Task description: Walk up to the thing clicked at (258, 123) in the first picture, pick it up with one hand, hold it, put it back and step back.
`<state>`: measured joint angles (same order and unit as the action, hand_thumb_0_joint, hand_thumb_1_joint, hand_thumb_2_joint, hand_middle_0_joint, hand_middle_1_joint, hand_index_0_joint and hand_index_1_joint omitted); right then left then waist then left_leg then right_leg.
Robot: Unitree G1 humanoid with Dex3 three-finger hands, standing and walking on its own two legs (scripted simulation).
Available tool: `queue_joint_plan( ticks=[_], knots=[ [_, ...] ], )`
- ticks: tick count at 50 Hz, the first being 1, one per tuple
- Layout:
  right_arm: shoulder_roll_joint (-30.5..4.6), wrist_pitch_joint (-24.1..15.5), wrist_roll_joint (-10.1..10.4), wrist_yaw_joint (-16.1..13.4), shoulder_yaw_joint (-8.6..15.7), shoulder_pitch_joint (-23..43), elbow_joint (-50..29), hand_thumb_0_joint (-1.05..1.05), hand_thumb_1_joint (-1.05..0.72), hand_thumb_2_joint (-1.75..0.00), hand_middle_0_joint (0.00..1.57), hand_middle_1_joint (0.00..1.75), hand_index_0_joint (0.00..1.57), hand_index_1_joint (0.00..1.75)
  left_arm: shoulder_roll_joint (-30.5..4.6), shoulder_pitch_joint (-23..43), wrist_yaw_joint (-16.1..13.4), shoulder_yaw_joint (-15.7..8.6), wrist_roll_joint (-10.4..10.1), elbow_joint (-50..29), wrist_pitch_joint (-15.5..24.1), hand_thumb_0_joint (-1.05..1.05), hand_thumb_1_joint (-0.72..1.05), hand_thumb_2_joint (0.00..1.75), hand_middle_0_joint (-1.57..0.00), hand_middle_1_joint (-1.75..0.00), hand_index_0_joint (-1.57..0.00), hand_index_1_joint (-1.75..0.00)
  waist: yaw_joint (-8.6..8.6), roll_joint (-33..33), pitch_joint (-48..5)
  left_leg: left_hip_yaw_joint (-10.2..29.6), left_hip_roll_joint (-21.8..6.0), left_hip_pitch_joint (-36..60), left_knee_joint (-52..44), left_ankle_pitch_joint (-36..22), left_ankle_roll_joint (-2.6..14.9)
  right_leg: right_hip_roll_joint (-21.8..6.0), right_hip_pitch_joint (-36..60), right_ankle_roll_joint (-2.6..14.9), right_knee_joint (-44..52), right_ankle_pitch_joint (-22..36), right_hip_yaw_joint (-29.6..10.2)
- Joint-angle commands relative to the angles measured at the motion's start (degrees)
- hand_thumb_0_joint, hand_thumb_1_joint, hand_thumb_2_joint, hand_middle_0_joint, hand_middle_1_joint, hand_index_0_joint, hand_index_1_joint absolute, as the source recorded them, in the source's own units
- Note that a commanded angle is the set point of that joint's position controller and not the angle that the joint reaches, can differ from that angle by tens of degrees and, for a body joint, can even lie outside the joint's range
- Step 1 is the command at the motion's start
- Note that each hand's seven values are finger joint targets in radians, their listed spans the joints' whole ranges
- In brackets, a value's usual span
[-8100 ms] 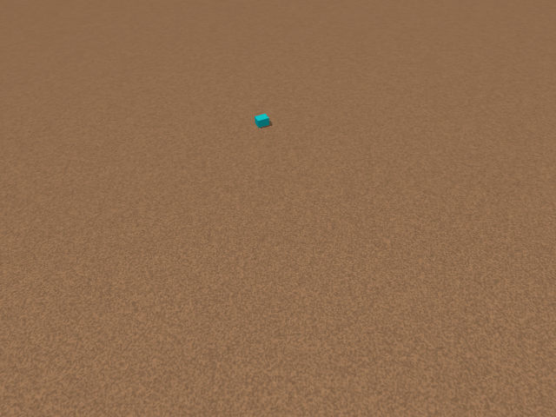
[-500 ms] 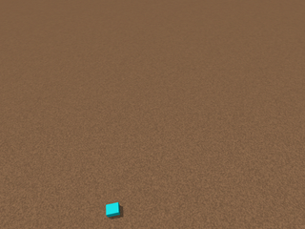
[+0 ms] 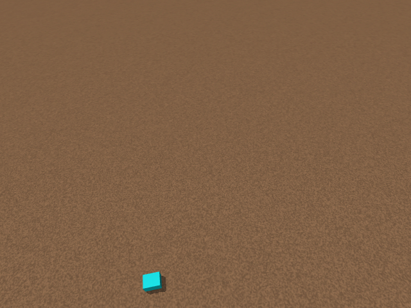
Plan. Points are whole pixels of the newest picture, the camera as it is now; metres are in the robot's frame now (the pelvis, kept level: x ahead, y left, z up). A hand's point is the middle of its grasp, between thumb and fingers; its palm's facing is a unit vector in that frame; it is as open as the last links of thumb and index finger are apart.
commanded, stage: stand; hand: left
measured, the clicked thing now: (152, 281) +0.38 +0.30 -0.76
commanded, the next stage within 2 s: walk up in 0.92 s
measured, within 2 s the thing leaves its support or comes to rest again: neither
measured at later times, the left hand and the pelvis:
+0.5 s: hand out of the picture +0.08 +0.26 -0.16, palm faces -0.03 -0.94 -0.34, open 7.4 cm; pelvis +0.00 +0.00 +0.00, yaw +0 degrees
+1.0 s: hand out of the picture +0.08 +0.26 -0.16, palm faces -0.01 -0.93 -0.36, open 7.4 cm; pelvis +0.00 +0.01 +0.00, yaw +0 degrees
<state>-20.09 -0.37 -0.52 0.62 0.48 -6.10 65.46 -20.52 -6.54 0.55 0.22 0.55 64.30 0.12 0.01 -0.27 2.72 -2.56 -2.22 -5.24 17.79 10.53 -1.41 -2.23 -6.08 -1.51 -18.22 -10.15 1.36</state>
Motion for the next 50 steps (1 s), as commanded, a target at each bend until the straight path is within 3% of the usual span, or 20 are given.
queue_joint_plan(
  ticks=[1, 28, 45, 46, 47, 49, 50],
  knots=[
    [-12.3, -1.2, -0.1, -0.9, 2.2, 2.5, -3.9, 0.0, -0.9, -0.9, 0.2, 0.3, 0.2, 0.3, -12.0, 2.3, -0.9, -2.3, 0.1, -3.5, 1.5, 0.0, 0.9, 0.9, -0.2, -0.3, -0.2, -0.3, 0.13, 0.5, -4.6, 4.6, -6.3, 1.1, -2.5, -8.8, 1.93, -6.1, 0.7, 2.35, 2.3, 9.9, -4.8],
    [-12.5, -1.2, 0.0, -1.0, 2.3, 2.4, -4.0, 0.0, -0.9, -0.9, 0.2, 0.3, 0.2, 0.3, -12.0, 1.7, -1.0, -2.3, 0.1, -3.7, 1.6, 0.0, 0.9, 0.9, -0.2, -0.3, -0.2, -0.3, -0.09, 0.0, -5.0, 4.7, -6.6, 2.3, -2.2, -11.0, 1.92, -6.0, 0.5, 2.21, 2.3, 10.6, -4.4],
    [-12.3, -1.1, -0.1, -0.9, 2.3, 2.0, -4.0, 0.0, -0.9, -0.9, 0.2, 0.3, 0.2, 0.3, -11.9, 1.6, -1.0, -2.3, 0.1, -3.9, 1.5, 0.0, 0.9, 0.9, -0.2, -0.3, -0.2, -0.3, -0.03, 0.5, -4.0, 4.3, -6.3, 1.1, -2.5, -8.3, 2.05, -6.1, 0.8, 2.44, 2.7, 9.5, -4.8],
    [-15.9, 0.9, -1.0, -0.3, 4.9, 2.3, -5.5, 0.0, -0.9, -0.9, 0.2, 0.3, 0.2, 0.3, -16.1, 1.1, -2.2, -4.6, -0.2, -4.0, 1.9, 0.0, 0.9, 0.9, -0.2, -0.3, -0.2, -0.3, -0.83, 4.6, -0.7, 3.0, -3.8, -2.3, 2.4, -12.0, 2.57, -7.5, -0.1, 3.32, 0.1, 17.1, -5.6],
    [-14.8, 1.6, -1.0, -0.2, 4.9, 2.2, -6.8, 0.0, -0.9, -0.9, 0.2, 0.3, 0.2, 0.3, -17.0, -1.0, -2.8, -5.1, -0.2, -4.4, 1.9, 0.0, 0.9, 0.9, -0.2, -0.3, -0.2, -0.3, -1.05, 2.5, -2.2, 2.2, -3.5, -3.2, 5.1, -13.1, 2.62, -8.9, 1.6, 4.31, -1.1, 20.8, -6.5],
    [-13.4, 2.3, -0.9, 0.2, 5.3, 2.1, -8.9, 0.0, -0.9, -0.9, 0.2, 0.3, 0.2, 0.3, -18.6, -2.4, -3.4, -6.0, 0.0, -5.1, 1.8, 0.0, 0.9, 0.9, -0.2, -0.3, -0.2, -0.3, -1.52, -1.4, -4.7, 2.7, -2.2, -4.8, 9.8, -9.8, 2.62, -12.1, 2.3, 7.52, -2.1, 21.8, -9.6],
    [-13.0, 2.7, -0.9, 0.5, 5.6, 1.9, -9.8, 0.0, -0.9, -0.9, 0.2, 0.3, 0.2, 0.3, -18.8, -1.7, -3.7, -6.4, 0.2, -6.0, 1.7, 0.0, 0.9, 0.9, -0.2, -0.3, -0.2, -0.3, -1.6, -4.4, -5.3, 2.7, -0.9, -5.8, 14.5, -3.5, 2.59, -14.2, 1.6, 9.69, -2.1, 22.3, -11.4]
  ],
)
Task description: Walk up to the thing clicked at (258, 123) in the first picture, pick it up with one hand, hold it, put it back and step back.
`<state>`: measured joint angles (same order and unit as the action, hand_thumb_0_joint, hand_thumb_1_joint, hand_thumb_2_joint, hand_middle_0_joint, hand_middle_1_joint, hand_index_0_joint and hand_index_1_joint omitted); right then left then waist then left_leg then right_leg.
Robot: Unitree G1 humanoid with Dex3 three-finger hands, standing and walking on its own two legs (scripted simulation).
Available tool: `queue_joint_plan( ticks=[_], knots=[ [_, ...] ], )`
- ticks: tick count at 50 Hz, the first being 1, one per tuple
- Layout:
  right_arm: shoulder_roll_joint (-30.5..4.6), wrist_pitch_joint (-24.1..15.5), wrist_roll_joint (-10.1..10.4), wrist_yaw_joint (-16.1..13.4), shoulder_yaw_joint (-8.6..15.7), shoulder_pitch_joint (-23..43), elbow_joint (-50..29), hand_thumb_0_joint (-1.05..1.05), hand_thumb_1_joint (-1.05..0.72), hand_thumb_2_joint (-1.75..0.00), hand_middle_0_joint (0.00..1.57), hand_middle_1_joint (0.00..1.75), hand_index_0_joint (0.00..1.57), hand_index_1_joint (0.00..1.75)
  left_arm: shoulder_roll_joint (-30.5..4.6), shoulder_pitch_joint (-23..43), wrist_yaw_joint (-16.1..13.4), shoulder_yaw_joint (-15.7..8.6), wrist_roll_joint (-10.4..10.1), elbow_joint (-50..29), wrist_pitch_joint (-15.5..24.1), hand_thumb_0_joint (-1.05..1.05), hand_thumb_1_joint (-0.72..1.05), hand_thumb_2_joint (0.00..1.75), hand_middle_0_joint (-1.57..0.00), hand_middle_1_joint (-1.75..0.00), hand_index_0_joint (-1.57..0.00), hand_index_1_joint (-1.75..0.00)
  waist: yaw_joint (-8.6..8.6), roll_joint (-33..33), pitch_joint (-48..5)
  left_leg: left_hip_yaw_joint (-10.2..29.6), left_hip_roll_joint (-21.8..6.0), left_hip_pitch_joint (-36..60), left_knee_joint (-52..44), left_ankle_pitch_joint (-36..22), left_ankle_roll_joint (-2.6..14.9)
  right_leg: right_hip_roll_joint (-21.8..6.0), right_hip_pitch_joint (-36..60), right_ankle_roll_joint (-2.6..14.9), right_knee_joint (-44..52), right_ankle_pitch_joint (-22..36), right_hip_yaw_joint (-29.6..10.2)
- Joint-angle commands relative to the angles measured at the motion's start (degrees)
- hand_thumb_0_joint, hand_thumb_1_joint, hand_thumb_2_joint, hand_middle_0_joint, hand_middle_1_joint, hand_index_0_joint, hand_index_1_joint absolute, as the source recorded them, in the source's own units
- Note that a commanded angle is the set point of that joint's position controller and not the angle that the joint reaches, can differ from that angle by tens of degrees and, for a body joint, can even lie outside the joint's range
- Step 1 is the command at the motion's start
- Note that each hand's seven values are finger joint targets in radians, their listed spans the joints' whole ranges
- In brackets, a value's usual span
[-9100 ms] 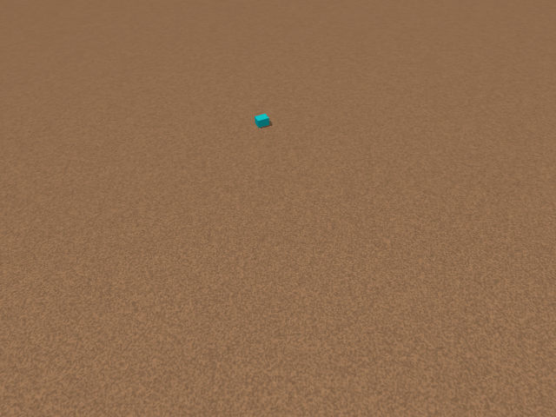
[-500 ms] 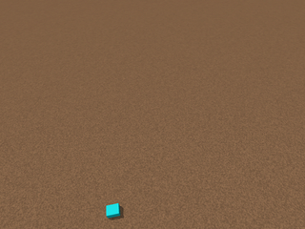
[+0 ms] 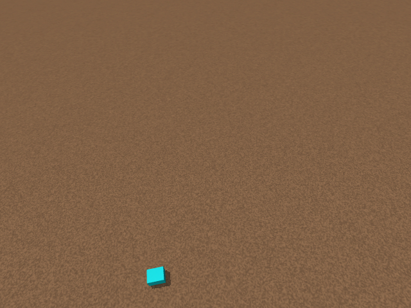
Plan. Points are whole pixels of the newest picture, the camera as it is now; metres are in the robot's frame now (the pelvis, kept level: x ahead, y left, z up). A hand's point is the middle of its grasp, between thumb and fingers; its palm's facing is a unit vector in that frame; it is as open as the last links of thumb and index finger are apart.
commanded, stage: walk up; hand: left
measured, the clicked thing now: (156, 276) +0.38 +0.29 -0.75
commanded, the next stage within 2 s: none
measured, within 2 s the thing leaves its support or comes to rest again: neither
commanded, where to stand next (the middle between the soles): -0.01 +0.05 m, yaw -1 degrees
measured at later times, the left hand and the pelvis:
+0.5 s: hand out of the picture +0.03 +0.36 -0.18, palm faces -0.05 -0.93 -0.37, open 7.4 cm; pelvis -0.04 +0.09 -0.01, yaw -2 degrees
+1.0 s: hand out of the picture +0.08 +0.30 -0.16, palm faces -0.06 -0.95 -0.30, open 7.4 cm; pelvis -0.04 +0.06 +0.00, yaw -3 degrees
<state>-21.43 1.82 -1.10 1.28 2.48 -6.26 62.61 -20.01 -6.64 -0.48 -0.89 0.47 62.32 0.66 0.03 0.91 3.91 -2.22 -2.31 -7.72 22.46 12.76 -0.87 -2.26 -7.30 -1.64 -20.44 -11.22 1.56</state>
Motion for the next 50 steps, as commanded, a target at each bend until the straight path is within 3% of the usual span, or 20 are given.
queue_joint_plan(
  ticks=[1, 3, 5, 9, 10, 11, 12, 13, 15, 19, 22, 27, 30, 31, 32, 33, 36, 38, 40, 50],
  knots=[
    [-11.0, 1.0, -0.5, 0.3, 3.8, 2.1, -8.1, 0.0, -0.9, -0.9, 0.2, 0.3, 0.2, 0.3, -19.4, -0.7, -2.8, -5.5, 0.7, -5.1, 1.1, 0.0, 0.9, 0.9, -0.2, -0.3, -0.2, -0.3, -1.75, -9.9, -6.1, 2.8, 0.9, -7.1, 16.0, 8.6, 2.18, -17.6, 3.3, 13.07, 0.5, 25.4, -14.8],
    [-10.7, 2.3, -0.8, 0.9, 4.3, 1.7, -10.6, 0.0, -0.9, -0.9, 0.2, 0.3, 0.2, 0.3, -19.3, -0.8, -3.3, -6.0, 1.6, -7.2, 1.3, 0.0, 0.9, 0.9, -0.2, -0.3, -0.2, -0.3, -2.13, -11.0, -3.3, 8.3, -0.2, -12.3, 30.0, 19.9, 2.34, -22.5, -1.3, 18.29, 1.0, 25.0, -16.9],
    [-11.0, 2.4, -0.5, 1.3, 4.8, -1.3, -11.6, 0.0, -0.9, -0.9, 0.2, 0.3, 0.2, 0.3, -18.6, 1.9, -3.5, -5.7, 1.8, -9.3, 1.3, 0.0, 0.9, 0.9, -0.2, -0.3, -0.2, -0.3, 0.33, -11.5, -3.3, 10.8, -1.6, -12.9, 28.5, 19.6, 2.86, -20.1, -1.7, 16.26, -1.4, 24.1, -13.5],
    [-10.4, 1.0, -0.9, 1.0, 5.5, -7.2, -9.6, 0.0, -0.9, -0.9, 0.2, 0.3, 0.2, 0.3, -17.4, 4.5, -2.3, -4.8, 1.4, -11.7, 0.3, 0.0, 0.9, 0.9, -0.2, -0.3, -0.2, -0.3, 2.64, -9.2, -6.6, 1.3, 2.0, -3.1, 4.0, 4.0, 1.76, -11.8, -3.5, 9.92, -13.5, 18.5, -5.1],
    [-11.7, 0.3, -1.4, 0.5, 6.0, -8.8, -8.9, 0.0, -0.9, -0.9, 0.2, 0.3, 0.2, 0.3, -14.6, 4.6, -1.9, -4.0, 0.9, -12.2, -0.4, 0.0, 0.9, 0.9, -0.2, -0.3, -0.2, -0.3, 3.68, -4.8, -6.5, 4.4, 0.6, 2.0, -3.1, -2.7, 2.28, -8.0, -8.8, 7.04, -20.0, 9.1, -3.2],
    [-16.7, -0.6, -2.1, 0.1, 6.8, -6.5, -10.4, 0.0, -0.9, -0.9, 0.2, 0.3, 0.2, 0.3, -9.1, 1.5, -1.6, -2.7, 0.1, -12.9, -0.9, 0.0, 0.9, 0.9, -0.2, -0.3, -0.2, -0.3, 1.67, 11.3, -6.5, 23.4, -12.1, 5.2, -8.7, -12.6, 4.98, 2.4, -18.1, 3.06, -29.6, -14.2, -1.4],
    [-21.2, -1.1, -1.0, 0.0, 7.2, -3.6, -11.8, 0.0, -0.9, -0.9, 0.2, 0.3, 0.2, 0.3, -13.2, 1.5, -2.6, -3.9, -0.1, -11.1, -1.7, 0.0, 0.9, 0.9, -0.2, -0.3, -0.2, -0.3, 2.62, 12.2, -7.6, 29.2, -16.9, -3.7, -7.9, -4.8, 12.28, 3.6, -13.7, 3.03, -33.4, -26.1, -8.9],
    [-19.5, -1.2, -0.8, -0.2, 6.8, -1.5, -12.5, 0.0, -0.9, -0.9, 0.2, 0.3, 0.2, 0.3, -14.9, 2.2, -2.7, -4.0, -0.2, -10.1, -1.9, 0.0, 0.9, 0.9, -0.2, -0.3, -0.2, -0.3, 1.82, 9.1, -3.7, 27.6, -16.8, -9.4, -7.9, 0.0, 14.41, 3.1, -12.8, 3.44, -37.6, -25.5, -11.2],
    [-14.6, -1.9, -0.7, -1.3, 5.0, 2.5, -13.0, 0.0, -0.9, -0.9, 0.2, 0.3, 0.2, 0.3, -13.8, -2.3, -1.9, -3.9, -0.9, -8.3, -1.7, 0.0, 0.9, 0.9, -0.2, -0.3, -0.2, -0.3, -1.71, 5.9, -2.9, 17.6, -12.3, -1.6, -1.9, -10.2, 11.9, 2.5, -16.6, 3.15, -37.3, -20.0, -11.9],
    [-14.8, -3.3, -0.3, -2.1, 4.9, -3.6, -11.6, 0.0, -0.9, -0.9, 0.2, 0.3, 0.2, 0.3, -13.1, -0.7, -0.8, -3.6, 0.0, -8.7, -1.5, 0.0, 0.9, 0.9, -0.2, -0.3, -0.2, -0.3, 1.27, 6.9, -4.8, 16.2, -13.0, 7.4, 1.5, -27.5, 10.75, 2.7, -15.7, 1.86, -26.6, -17.8, -8.4],
    [-15.9, -3.6, 0.1, -3.0, 5.3, -6.3, -11.8, 0.0, -0.9, -0.9, 0.2, 0.3, 0.2, 0.3, -13.7, 0.6, -0.4, -4.0, 0.8, -10.0, -2.4, 0.0, 0.9, 0.9, -0.2, -0.3, -0.2, -0.3, 2.42, 6.3, -3.8, 18.1, -15.6, 6.7, 0.4, -27.8, 11.26, 2.5, -14.5, 2.42, -24.6, -16.9, -7.4],
    [-15.5, -4.1, -0.1, -3.3, 4.8, -4.6, -13.6, 0.0, -0.9, -0.9, 0.2, 0.3, 0.2, 0.3, -12.9, -1.7, 0.7, -4.6, 1.3, -10.5, -2.3, 0.0, 0.9, 0.9, -0.2, -0.3, -0.2, -0.3, 1.28, 5.6, -5.6, 17.3, -15.9, 4.1, 1.0, -18.9, 12.19, 1.2, -9.8, 3.39, -17.8, -16.7, -5.2],
    [-13.8, -3.7, 0.2, -2.8, 3.4, -0.6, -14.2, 0.0, -0.9, -0.9, 0.2, 0.3, 0.2, 0.3, -11.0, -5.7, 0.9, -4.4, 1.3, -8.4, -1.3, 0.0, 0.9, 0.9, -0.2, -0.3, -0.2, -0.3, -2.09, 3.4, -5.2, 10.7, -11.2, -5.3, 4.7, -12.6, 8.03, 1.0, 3.1, 4.69, -0.2, -4.1, -4.6],
    [-11.5, -3.7, 0.8, -2.5, 2.5, -0.9, -14.5, 0.0, -0.9, -0.9, 0.2, 0.3, 0.2, 0.3, -13.5, -6.3, 0.7, -5.1, 2.0, -8.3, -0.5, 0.0, 0.9, 0.9, -0.2, -0.3, -0.2, -0.3, -2.31, -2.2, -6.3, 7.5, -7.2, -9.8, 8.3, -5.7, 4.54, -3.2, 7.6, 6.47, 2.8, -1.5, -12.6],
    [-9.5, -3.5, 1.0, -2.2, 2.0, -1.2, -14.2, 0.0, -0.9, -0.9, 0.2, 0.3, 0.2, 0.3, -16.5, -2.5, 0.8, -5.5, 1.9, -9.6, 0.0, 0.0, 0.9, 0.9, -0.2, -0.3, -0.2, -0.3, -0.94, -8.4, -3.0, 2.7, 0.0, -13.2, 11.1, 6.8, 1.24, -9.6, 3.2, 10.65, 5.8, -8.0, -21.9],
    [-10.6, -3.3, 1.0, -2.4, 2.3, -2.1, -12.7, 0.0, -0.9, -0.9, 0.2, 0.3, 0.2, 0.3, -17.3, 0.5, 1.3, -5.3, 1.6, -10.7, 0.0, 0.0, 0.9, 0.9, -0.2, -0.3, -0.2, -0.3, -0.18, -7.3, -1.8, 0.9, 1.3, -5.7, 13.8, 15.5, 0.83, -13.6, -6.3, 14.31, 5.7, -14.3, -23.2],
    [-10.6, -4.4, 0.2, -2.1, 2.3, -4.9, -9.8, 0.0, -0.9, -0.9, 0.2, 0.3, 0.2, 0.3, -14.0, 4.4, 1.3, -4.1, 0.9, -11.4, -0.2, 0.0, 0.9, 0.9, -0.2, -0.3, -0.2, -0.3, 1.81, -6.6, 0.6, 3.0, 0.0, -0.3, 2.7, 4.4, 1.56, -8.2, -9.5, 8.87, 3.0, -9.0, -14.5],
    [-11.8, -5.2, -0.2, -2.1, 2.1, -4.4, -9.3, 0.0, -0.9, -0.9, 0.2, 0.3, 0.2, 0.3, -12.8, 2.7, 1.5, -3.9, 0.4, -10.3, -0.3, 0.0, 0.9, 0.9, -0.2, -0.3, -0.2, -0.3, 0.74, -5.2, -1.3, 8.4, -3.7, 2.8, -2.2, 0.8, 3.25, -3.8, -9.4, 5.39, 0.4, -4.7, -10.5],
    [-13.0, -5.6, -0.2, -2.1, 1.8, -3.2, -9.0, 0.0, -0.9, -0.9, 0.2, 0.3, 0.2, 0.3, -12.8, 1.1, 1.8, -4.0, 0.6, -9.3, -0.3, 0.0, 0.9, 0.9, -0.2, -0.3, -0.2, -0.3, -0.5, -3.7, -1.1, 10.9, -6.1, -1.6, -3.1, 5.2, 4.82, -2.6, -5.7, 5.18, 1.3, -9.3, -10.4],
    [-12.1, -5.7, 0.2, -2.5, 0.8, -1.9, -6.7, 0.0, -0.9, -0.9, 0.2, 0.3, 0.2, 0.3, -12.5, 2.4, 1.1, -3.7, 0.0, -5.8, 0.1, 0.0, 0.9, 0.9, -0.2, -0.3, -0.2, -0.3, -0.48, -0.3, -3.9, 6.5, -5.0, 0.8, -2.6, -9.7, 3.28, -3.2, 0.7, 5.12, 1.9, 7.7, -9.1]
  ],
)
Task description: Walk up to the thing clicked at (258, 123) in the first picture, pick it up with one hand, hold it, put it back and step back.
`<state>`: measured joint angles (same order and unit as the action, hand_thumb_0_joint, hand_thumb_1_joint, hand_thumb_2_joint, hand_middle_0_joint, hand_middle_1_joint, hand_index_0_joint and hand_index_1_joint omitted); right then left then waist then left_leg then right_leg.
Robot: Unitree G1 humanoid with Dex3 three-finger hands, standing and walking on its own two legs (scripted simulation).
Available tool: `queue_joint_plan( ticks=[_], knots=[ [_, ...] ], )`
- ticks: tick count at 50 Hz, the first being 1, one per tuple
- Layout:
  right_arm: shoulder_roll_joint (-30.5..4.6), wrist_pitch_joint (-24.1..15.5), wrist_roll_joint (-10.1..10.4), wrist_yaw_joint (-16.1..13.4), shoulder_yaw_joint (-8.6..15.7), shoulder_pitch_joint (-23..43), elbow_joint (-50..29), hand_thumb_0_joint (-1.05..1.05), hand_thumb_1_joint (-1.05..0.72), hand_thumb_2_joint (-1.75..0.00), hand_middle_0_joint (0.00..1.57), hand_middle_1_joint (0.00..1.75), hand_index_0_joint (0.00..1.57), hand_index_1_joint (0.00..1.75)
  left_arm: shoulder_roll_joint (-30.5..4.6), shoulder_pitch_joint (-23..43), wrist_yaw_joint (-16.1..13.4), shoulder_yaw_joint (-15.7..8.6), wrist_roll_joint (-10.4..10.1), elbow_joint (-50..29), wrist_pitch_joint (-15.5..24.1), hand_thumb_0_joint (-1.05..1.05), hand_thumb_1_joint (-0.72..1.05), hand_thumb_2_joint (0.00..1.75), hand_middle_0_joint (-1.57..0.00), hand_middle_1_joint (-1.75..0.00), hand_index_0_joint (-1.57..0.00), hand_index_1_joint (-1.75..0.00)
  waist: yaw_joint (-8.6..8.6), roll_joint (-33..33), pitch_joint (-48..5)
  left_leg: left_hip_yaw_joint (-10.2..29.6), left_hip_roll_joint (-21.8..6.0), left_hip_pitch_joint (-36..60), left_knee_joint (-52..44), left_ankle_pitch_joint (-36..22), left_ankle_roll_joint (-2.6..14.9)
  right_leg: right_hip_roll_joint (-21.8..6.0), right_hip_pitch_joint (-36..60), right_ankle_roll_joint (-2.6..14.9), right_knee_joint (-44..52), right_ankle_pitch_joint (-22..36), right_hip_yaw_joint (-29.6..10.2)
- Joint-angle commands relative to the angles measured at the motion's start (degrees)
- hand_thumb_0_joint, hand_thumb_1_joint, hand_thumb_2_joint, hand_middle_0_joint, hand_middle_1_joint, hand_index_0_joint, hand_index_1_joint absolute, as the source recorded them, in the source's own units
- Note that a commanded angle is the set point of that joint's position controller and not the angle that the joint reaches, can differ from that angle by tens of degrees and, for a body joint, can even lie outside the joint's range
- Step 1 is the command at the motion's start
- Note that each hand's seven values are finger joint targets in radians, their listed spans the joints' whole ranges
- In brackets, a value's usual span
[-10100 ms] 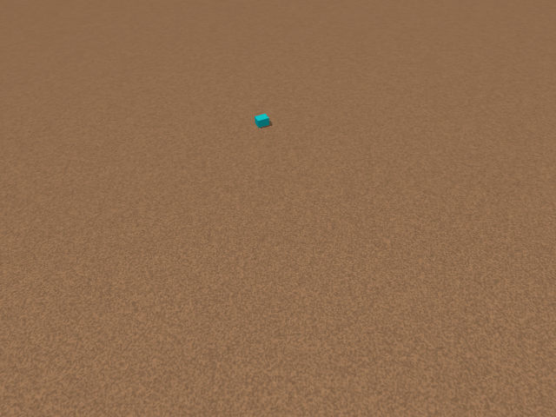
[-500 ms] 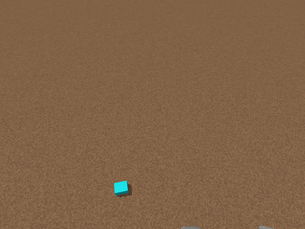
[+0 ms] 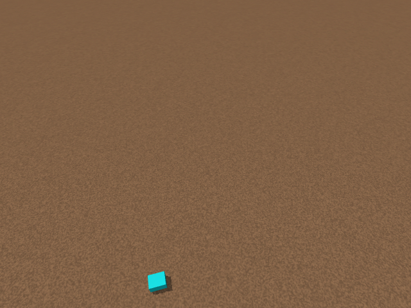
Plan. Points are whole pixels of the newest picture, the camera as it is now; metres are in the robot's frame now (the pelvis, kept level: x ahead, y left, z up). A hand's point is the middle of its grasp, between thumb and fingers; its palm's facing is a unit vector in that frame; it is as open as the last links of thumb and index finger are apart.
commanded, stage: walk up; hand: left
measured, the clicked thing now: (157, 281) +0.40 +0.25 -0.75
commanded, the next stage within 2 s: stand in 1.02 s
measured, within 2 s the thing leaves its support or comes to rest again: neither
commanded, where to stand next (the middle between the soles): +0.03 +0.00 m, yaw +2 degrees
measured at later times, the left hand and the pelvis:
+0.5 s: hand out of the picture +0.10 +0.25 -0.15, palm faces +0.01 -0.94 -0.33, open 7.4 cm; pelvis +0.02 +0.00 +0.00, yaw -1 degrees
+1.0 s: hand out of the picture +0.10 +0.25 -0.15, palm faces +0.00 -0.95 -0.33, open 7.4 cm; pelvis +0.01 -0.01 +0.00, yaw -1 degrees
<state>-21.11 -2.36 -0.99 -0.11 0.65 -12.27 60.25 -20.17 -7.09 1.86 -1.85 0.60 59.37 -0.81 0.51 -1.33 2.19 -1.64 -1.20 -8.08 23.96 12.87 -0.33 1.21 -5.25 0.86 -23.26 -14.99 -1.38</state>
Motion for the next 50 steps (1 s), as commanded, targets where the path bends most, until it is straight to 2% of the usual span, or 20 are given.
queue_joint_plan(
  ticks=[1, 7, 18, 21, 22, 24, 26, 27, 35, 42, 50],
  knots=[
    [-12.4, -1.4, 0.1, -1.2, 2.6, 4.3, -4.3, 0.0, -0.9, -0.9, 0.2, 0.3, 0.2, 0.3, -12.4, 3.0, -1.3, -2.7, -0.2, -2.6, 1.5, 0.0, 0.9, 0.9, -0.2, -0.3, -0.2, -0.3, -0.82, 1.7, -2.0, 5.6, -6.1, 1.5, -4.1, -9.8, 2.67, -6.6, -1.7, 2.6, 5.0, 11.3, -6.1],
    [-12.2, -1.3, 0.2, -1.4, 2.8, 4.5, -3.3, 0.0, -0.9, -0.9, 0.2, 0.3, 0.2, 0.3, -12.1, 4.0, -1.4, -2.4, -0.3, -1.6, 1.6, 0.0, 0.9, 0.9, -0.2, -0.3, -0.2, -0.3, -0.28, 1.2, -4.2, 5.1, -6.7, 3.7, -3.8, -14.2, 2.73, -7.2, 0.0, 2.55, 4.7, 16.5, -6.0],
    [-11.7, -0.8, 0.2, -1.4, 2.8, 6.5, -2.6, 0.0, -0.9, -0.9, 0.2, 0.3, 0.2, 0.3, -11.9, 4.0, -1.8, -2.3, -0.3, -0.1, 1.5, 0.0, 0.9, 0.9, -0.2, -0.3, -0.2, -0.3, -0.28, 0.7, -5.2, 3.8, -7.1, 7.1, -4.0, -19.7, 2.68, -7.3, 0.1, 1.77, 5.0, 21.3, -5.3],
    [-11.6, -0.7, 0.2, -1.4, 2.9, 6.8, -2.2, 0.0, -0.9, -0.9, 0.2, 0.3, 0.2, 0.3, -11.8, 4.7, -1.9, -2.2, -0.2, 0.1, 1.4, 0.0, 0.9, 0.9, -0.2, -0.3, -0.2, -0.3, -0.01, 0.8, -4.2, 4.0, -7.2, 6.7, -4.8, -18.5, 2.58, -7.1, -0.4, 1.65, 5.6, 20.1, -5.3],
    [-11.6, -0.7, 0.2, -1.3, 2.8, 7.4, -2.3, 0.0, -0.9, -0.9, 0.2, 0.3, 0.2, 0.3, -11.7, 4.2, -1.8, -2.2, -0.3, 0.1, 1.4, 0.0, 0.9, 0.9, -0.2, -0.3, -0.2, -0.3, -0.45, 1.6, -3.6, 3.9, -7.1, 6.8, -5.3, -17.0, 2.53, -7.1, -0.9, 1.56, 6.0, 18.8, -5.3],
    [-11.6, -0.6, 0.2, -1.4, 2.9, 7.2, -1.9, 0.0, -0.9, -0.9, 0.2, 0.3, 0.2, 0.3, -11.8, 4.7, -1.8, -2.2, -0.1, 0.4, 1.4, 0.0, 0.9, 0.9, -0.2, -0.3, -0.2, -0.3, 0.06, 1.1, -3.5, 4.2, -7.2, 6.4, -5.6, -16.0, 2.53, -7.0, -0.7, 1.61, 6.1, 17.7, -5.4],
    [-11.6, -0.6, 0.2, -1.3, 2.9, 8.2, -1.8, 0.0, -0.9, -0.9, 0.2, 0.3, 0.2, 0.3, -11.9, 4.2, -1.8, -2.2, -0.2, 0.8, 1.4, 0.0, 0.9, 0.9, -0.2, -0.3, -0.2, -0.3, -0.42, 1.8, -2.6, 4.2, -7.0, 6.9, -6.2, -14.4, 2.46, -6.7, -1.8, 1.47, 6.6, 16.1, -5.4],
    [-11.6, -0.7, 0.1, -1.3, 2.9, 7.3, -1.6, 0.0, -0.9, -0.9, 0.2, 0.3, 0.2, 0.3, -11.9, 4.6, -1.8, -2.2, 0.0, 0.6, 1.5, 0.0, 0.9, 0.9, -0.2, -0.3, -0.2, -0.3, 0.05, 1.6, -3.5, 4.2, -7.2, 6.5, -6.2, -14.8, 2.53, -7.0, -0.7, 1.64, 6.4, 16.3, -5.5],
    [-11.4, -0.6, 0.2, -1.4, 2.8, 8.0, -1.1, 0.0, -0.9, -0.9, 0.2, 0.3, 0.2, 0.3, -11.9, 3.4, -1.9, -2.5, -0.1, 1.0, 1.5, 0.0, 0.9, 0.9, -0.2, -0.3, -0.2, -0.3, -0.25, 1.5, -4.1, 3.6, -6.8, 7.3, -5.6, -15.2, 2.43, -6.9, -0.4, 1.54, 6.3, 18.6, -5.2],
    [-11.2, -0.5, 0.1, -1.4, 2.6, 7.4, -0.6, 0.0, -0.9, -0.9, 0.2, 0.3, 0.2, 0.3, -11.8, 4.0, -1.8, -2.5, 0.0, 0.7, 1.5, 0.0, 0.9, 0.9, -0.2, -0.3, -0.2, -0.3, -0.14, 1.4, -3.0, 4.1, -6.5, 5.1, -6.5, -12.5, 2.33, -6.7, -0.1, 1.68, 7.1, 15.4, -5.7],
    [-11.4, -0.7, 0.0, -1.4, 2.5, 7.0, -0.3, 0.0, -0.9, -0.9, 0.2, 0.3, 0.2, 0.3, -11.7, 3.4, -1.8, -2.6, 0.0, 0.6, 1.3, 0.0, 0.9, 0.9, -0.2, -0.3, -0.2, -0.3, -0.28, 1.7, -3.4, 4.2, -6.7, 5.9, -6.6, -13.1, 2.45, -6.5, -0.8, 1.65, 6.8, 14.7, -5.5]
  ],
)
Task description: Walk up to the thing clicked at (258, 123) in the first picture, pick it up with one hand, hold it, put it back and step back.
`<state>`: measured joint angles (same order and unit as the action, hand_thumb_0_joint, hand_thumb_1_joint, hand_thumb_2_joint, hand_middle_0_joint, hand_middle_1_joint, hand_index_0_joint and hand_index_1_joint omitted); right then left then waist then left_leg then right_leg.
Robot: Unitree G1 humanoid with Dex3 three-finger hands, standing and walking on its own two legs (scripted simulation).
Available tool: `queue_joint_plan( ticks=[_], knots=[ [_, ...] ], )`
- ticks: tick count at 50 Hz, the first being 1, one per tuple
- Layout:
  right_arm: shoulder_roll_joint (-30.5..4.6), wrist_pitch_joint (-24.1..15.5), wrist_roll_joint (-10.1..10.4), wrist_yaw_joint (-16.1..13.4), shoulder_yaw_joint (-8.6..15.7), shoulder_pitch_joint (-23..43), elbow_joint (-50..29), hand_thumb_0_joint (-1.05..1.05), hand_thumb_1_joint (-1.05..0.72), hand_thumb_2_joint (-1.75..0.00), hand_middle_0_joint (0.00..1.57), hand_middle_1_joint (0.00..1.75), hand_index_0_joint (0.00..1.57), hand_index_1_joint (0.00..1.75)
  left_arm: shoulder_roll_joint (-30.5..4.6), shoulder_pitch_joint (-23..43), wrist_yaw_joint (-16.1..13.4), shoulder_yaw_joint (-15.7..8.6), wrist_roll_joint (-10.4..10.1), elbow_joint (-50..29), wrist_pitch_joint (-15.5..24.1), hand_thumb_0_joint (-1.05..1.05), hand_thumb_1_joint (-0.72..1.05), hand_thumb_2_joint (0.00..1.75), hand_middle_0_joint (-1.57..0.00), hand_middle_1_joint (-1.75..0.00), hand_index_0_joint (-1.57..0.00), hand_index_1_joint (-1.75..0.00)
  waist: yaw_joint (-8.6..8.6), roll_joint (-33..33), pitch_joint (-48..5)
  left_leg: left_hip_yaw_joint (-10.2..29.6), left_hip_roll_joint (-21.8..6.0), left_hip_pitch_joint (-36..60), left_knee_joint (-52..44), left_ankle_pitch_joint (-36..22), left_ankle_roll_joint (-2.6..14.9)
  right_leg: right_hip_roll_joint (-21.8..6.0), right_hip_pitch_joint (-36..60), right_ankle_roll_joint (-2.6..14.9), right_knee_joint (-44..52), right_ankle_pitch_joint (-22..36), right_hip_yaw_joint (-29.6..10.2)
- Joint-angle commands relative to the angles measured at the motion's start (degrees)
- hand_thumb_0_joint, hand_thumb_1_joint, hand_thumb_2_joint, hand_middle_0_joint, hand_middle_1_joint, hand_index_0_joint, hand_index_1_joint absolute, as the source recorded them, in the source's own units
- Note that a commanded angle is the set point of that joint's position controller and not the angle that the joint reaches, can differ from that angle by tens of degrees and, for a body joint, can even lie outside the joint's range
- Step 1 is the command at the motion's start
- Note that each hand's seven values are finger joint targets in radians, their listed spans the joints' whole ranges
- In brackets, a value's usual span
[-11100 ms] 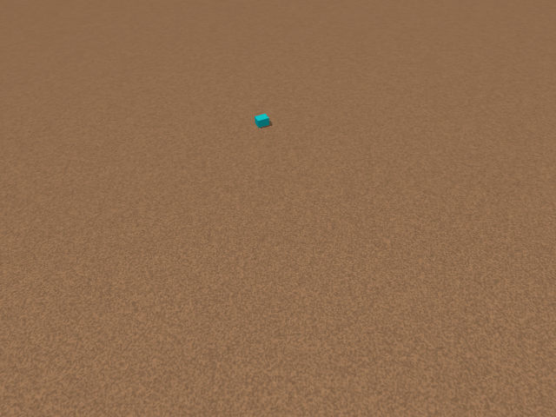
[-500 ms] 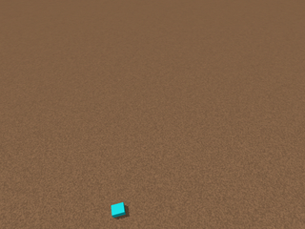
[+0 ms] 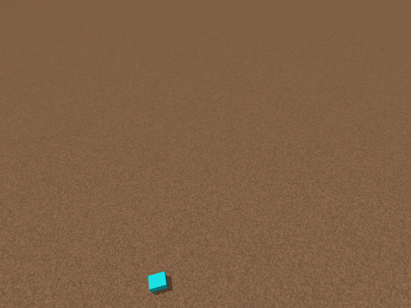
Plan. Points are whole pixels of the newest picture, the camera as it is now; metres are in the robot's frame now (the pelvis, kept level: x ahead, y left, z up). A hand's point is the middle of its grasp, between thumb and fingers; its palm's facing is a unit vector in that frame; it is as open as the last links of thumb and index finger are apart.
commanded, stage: walk up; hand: left
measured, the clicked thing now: (158, 281) +0.39 +0.26 -0.76
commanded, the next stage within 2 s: stand in 0.02 s
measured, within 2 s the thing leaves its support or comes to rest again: neither
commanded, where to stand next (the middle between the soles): +0.02 +0.00 m, yaw +3 degrees
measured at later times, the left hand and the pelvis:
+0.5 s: hand out of the picture +0.06 +0.26 -0.15, palm faces -0.02 -0.94 -0.35, open 7.4 cm; pelvis -0.02 +0.01 +0.00, yaw +0 degrees
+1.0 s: hand out of the picture +0.04 +0.27 -0.16, palm faces -0.03 -0.94 -0.34, open 7.4 cm; pelvis -0.02 +0.02 +0.00, yaw +1 degrees
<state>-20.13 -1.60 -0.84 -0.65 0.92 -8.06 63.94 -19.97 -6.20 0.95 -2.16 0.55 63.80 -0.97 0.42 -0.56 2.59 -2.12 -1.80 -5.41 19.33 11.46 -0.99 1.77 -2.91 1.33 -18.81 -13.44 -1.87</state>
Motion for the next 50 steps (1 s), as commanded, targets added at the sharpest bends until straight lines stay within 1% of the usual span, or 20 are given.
queue_joint_plan(
  ticks=[1, 2, 3, 4, 8, 10, 16, 18, 21, 23, 24, 26, 28, 30, 32, 33, 38, 44, 45, 50],
  knots=[
    [-12.3, -0.9, 0.3, -0.7, 1.9, 5.3, -4.0, 0.0, -0.9, -0.9, 0.2, 0.3, 0.2, 0.3, -11.4, 2.9, -1.2, -1.3, -0.1, -4.0, 2.1, 0.0, 0.9, 0.9, -0.2, -0.3, -0.2, -0.3, -0.73, 3.2, -2.0, 5.3, -6.7, 2.0, -1.4, -15.1, 2.66, -8.7, -2.6, 0.79, 3.2, 17.4, -5.8],
    [-11.3, -0.8, 0.5, -0.7, 1.6, 4.6, -4.0, 0.0, -0.9, -0.9, 0.2, 0.3, 0.2, 0.3, -12.3, 2.9, -1.3, -1.5, -0.2, -3.8, 2.3, 0.0, 0.9, 0.9, -0.2, -0.3, -0.2, -0.3, -0.3, 1.5, -2.9, 5.1, -6.6, 2.5, -1.7, -15.7, 2.25, -8.8, -2.1, 0.73, 3.0, 18.5, -5.7],
    [-11.5, -0.6, 0.6, -0.6, 1.5, 3.8, -3.7, 0.0, -0.9, -0.9, 0.2, 0.3, 0.2, 0.3, -12.4, 3.0, -1.5, -1.4, -0.3, -3.7, 2.4, 0.0, 0.9, 0.9, -0.2, -0.3, -0.2, -0.3, -0.03, 1.1, -3.2, 5.1, -6.6, 2.7, -2.0, -15.6, 2.08, -8.8, -1.8, 0.71, 3.0, 19.2, -5.6],
    [-11.9, -0.5, 0.6, -0.6, 1.5, 4.0, -3.5, 0.0, -0.9, -0.9, 0.2, 0.3, 0.2, 0.3, -12.3, 2.6, -1.5, -1.3, -0.3, -3.6, 2.5, 0.0, 0.9, 0.9, -0.2, -0.3, -0.2, -0.3, -0.4, 1.0, -3.4, 5.1, -6.6, 3.0, -2.0, -14.9, 2.16, -8.7, -1.4, 0.55, 3.3, 18.9, -5.5],
    [-11.8, -0.4, 0.6, -0.3, 1.4, 4.0, -3.3, 0.0, -0.9, -0.9, 0.2, 0.3, 0.2, 0.3, -12.3, 2.6, -1.7, -0.9, -0.3, -3.5, 2.8, 0.0, 0.9, 0.9, -0.2, -0.3, -0.2, -0.3, -0.05, 0.4, -5.4, 5.0, -6.7, 4.9, -2.2, -16.7, 2.15, -8.8, -0.9, 0.24, 3.1, 20.8, -5.0],
    [-12.0, -0.3, 0.5, -0.2, 1.4, 4.0, -2.9, 0.0, -0.9, -0.9, 0.2, 0.3, 0.2, 0.3, -12.4, 2.5, -1.7, -0.6, -0.3, -3.4, 2.8, 0.0, 0.9, 0.9, -0.2, -0.3, -0.2, -0.3, 0.01, -0.1, -5.1, 5.0, -6.7, 5.3, -2.2, -16.0, 2.13, -8.8, -1.6, 0.02, 3.5, 19.8, -5.0],
    [-12.1, -0.1, 0.3, 0.0, 1.3, 4.2, -2.5, 0.0, -0.9, -0.9, 0.2, 0.3, 0.2, 0.3, -12.2, 2.6, -1.8, -0.3, -0.2, -3.2, 2.8, 0.0, 0.9, 0.9, -0.2, -0.3, -0.2, -0.3, 0.05, 0.2, -2.8, 5.4, -6.6, 3.4, -3.9, -10.4, 2.14, -8.6, -3.3, -0.04, 5.0, 13.3, -5.2],
    [-12.1, -0.2, 0.3, 0.2, 1.3, 4.8, -2.4, 0.0, -0.9, -0.9, 0.2, 0.3, 0.2, 0.3, -12.5, 2.5, -1.7, -0.2, -0.2, -3.1, 2.9, 0.0, 0.9, 0.9, -0.2, -0.3, -0.2, -0.3, 0.01, 0.6, -2.4, 5.8, -6.6, 3.1, -4.2, -9.4, 2.17, -8.6, -3.5, -0.09, 5.2, 11.6, -5.3],
    [-11.9, -0.2, 0.2, 0.2, 1.5, 4.7, -2.3, 0.0, -0.9, -0.9, 0.2, 0.3, 0.2, 0.3, -12.6, 2.3, -1.7, -0.1, -0.1, -3.2, 2.9, 0.0, 0.9, 0.9, -0.2, -0.3, -0.2, -0.3, -0.02, 0.4, -3.9, 5.8, -6.7, 4.2, -4.0, -10.3, 2.31, -8.7, -3.3, -0.06, 5.0, 12.3, -5.2],
    [-12.3, -0.3, 0.1, 0.1, 1.6, 4.8, -2.3, 0.0, -0.9, -0.9, 0.2, 0.3, 0.2, 0.3, -12.6, 2.3, -1.7, -0.2, -0.1, -3.2, 2.9, 0.0, 0.9, 0.9, -0.2, -0.3, -0.2, -0.3, -0.05, 0.8, -3.3, 5.9, -6.7, 3.7, -4.2, -9.4, 2.35, -8.7, -3.8, -0.08, 5.1, 11.7, -5.3],
    [-12.0, -0.3, 0.1, 0.2, 1.5, 4.8, -2.4, 0.0, -0.9, -0.9, 0.2, 0.3, 0.2, 0.3, -12.7, 2.6, -1.7, -0.2, -0.1, -3.3, 3.0, 0.0, 0.9, 0.9, -0.2, -0.3, -0.2, -0.3, 0.06, 1.0, -3.5, 5.9, -6.7, 3.8, -4.2, -10.3, 2.3, -8.8, -3.7, -0.05, 4.8, 12.2, -5.4],
    [-12.0, -0.3, 0.2, 0.2, 1.6, 4.8, -2.2, 0.0, -0.9, -0.9, 0.2, 0.3, 0.2, 0.3, -12.6, 1.9, -1.7, -0.1, -0.1, -3.1, 3.0, 0.0, 0.9, 0.9, -0.2, -0.3, -0.2, -0.3, -0.2, 0.7, -3.3, 6.3, -6.8, 3.6, -4.3, -10.2, 2.54, -8.7, -3.7, -0.2, 4.9, 11.5, -5.1],
    [-11.9, -0.3, 0.2, 0.2, 1.7, 4.6, -2.3, 0.0, -0.9, -0.9, 0.2, 0.3, 0.2, 0.3, -12.9, 2.0, -1.7, -0.2, -0.1, -3.0, 2.9, 0.0, 0.9, 0.9, -0.2, -0.3, -0.2, -0.3, 0.02, 0.5, -3.6, 6.2, -6.7, 3.9, -4.4, -10.1, 2.37, -8.6, -3.8, -0.11, 4.7, 11.1, -5.1],
    [-12.1, -0.3, 0.2, 0.2, 1.7, 4.8, -2.0, 0.0, -0.9, -0.9, 0.2, 0.3, 0.2, 0.3, -12.7, 1.5, -1.6, 0.0, 0.0, -2.9, 2.9, 0.0, 0.9, 0.9, -0.2, -0.3, -0.2, -0.3, -0.27, 0.8, -2.6, 6.5, -6.7, 3.4, -4.5, -9.0, 2.45, -8.4, -4.6, -0.19, 5.0, 9.4, -5.0],
    [-12.1, -0.2, 0.2, 0.3, 1.7, 4.1, -1.9, 0.0, -0.9, -0.9, 0.2, 0.3, 0.2, 0.3, -12.7, 1.7, -1.6, 0.1, -0.2, -2.9, 2.8, 0.0, 0.9, 0.9, -0.2, -0.3, -0.2, -0.3, -0.02, 0.3, -2.1, 6.5, -6.6, 2.5, -4.7, -7.4, 2.42, -8.6, -4.6, 0.04, 5.0, 7.6, -5.3],
    [-12.2, -0.2, 0.2, 0.3, 1.8, 4.4, -1.9, 0.0, -0.9, -0.9, 0.2, 0.3, 0.2, 0.3, -12.6, 1.8, -1.7, 0.1, 0.0, -3.0, 2.8, 0.0, 0.9, 0.9, -0.2, -0.3, -0.2, -0.3, -0.05, 0.9, -2.7, 6.6, -6.7, 2.8, -4.5, -7.9, 2.48, -8.6, -4.3, 0.06, 5.1, 8.0, -5.2],
    [-12.2, -0.1, 0.2, 0.4, 1.8, 3.8, -1.5, 0.0, -0.9, -0.9, 0.2, 0.3, 0.2, 0.3, -12.4, 0.9, -1.6, 0.3, -0.1, -2.8, 2.8, 0.0, 0.9, 0.9, -0.2, -0.3, -0.2, -0.3, -0.02, 1.2, -2.0, 6.8, -6.3, 1.4, -4.9, -5.5, 2.42, -8.6, -4.7, 0.02, 5.4, 6.3, -5.4],
    [-12.4, -0.3, 0.2, 0.4, 1.8, 3.7, -1.6, 0.0, -0.9, -0.9, 0.2, 0.3, 0.2, 0.3, -12.6, 0.6, -1.6, 0.3, -0.1, -3.0, 2.9, 0.0, 0.9, 0.9, -0.2, -0.3, -0.2, -0.3, -0.09, 1.1, -3.1, 6.9, -6.5, 2.3, -4.3, -8.9, 2.74, -8.9, -3.7, -0.01, 4.7, 9.0, -5.2],
    [-12.1, -0.3, 0.1, 0.3, 1.8, 3.8, -1.6, 0.0, -0.9, -0.9, 0.2, 0.3, 0.2, 0.3, -12.8, 0.7, -1.6, 0.3, 0.0, -3.1, 2.9, 0.0, 0.9, 0.9, -0.2, -0.3, -0.2, -0.3, -0.12, 0.8, -3.2, 6.8, -6.4, 2.5, -4.3, -9.3, 2.51, -8.7, -4.3, 0.04, 4.3, 8.9, -5.1],
    [-12.3, -0.3, 0.2, 0.3, 1.8, 3.7, -1.5, 0.0, -0.9, -0.9, 0.2, 0.3, 0.2, 0.3, -12.4, 0.3, -1.6, 0.5, -0.1, -2.9, 2.7, 0.0, 0.9, 0.9, -0.2, -0.3, -0.2, -0.3, -0.18, 0.7, -2.4, 6.9, -6.3, 1.8, -4.5, -7.8, 2.54, -8.8, -4.5, 0.03, 4.5, 7.5, -5.2]
  ],
)
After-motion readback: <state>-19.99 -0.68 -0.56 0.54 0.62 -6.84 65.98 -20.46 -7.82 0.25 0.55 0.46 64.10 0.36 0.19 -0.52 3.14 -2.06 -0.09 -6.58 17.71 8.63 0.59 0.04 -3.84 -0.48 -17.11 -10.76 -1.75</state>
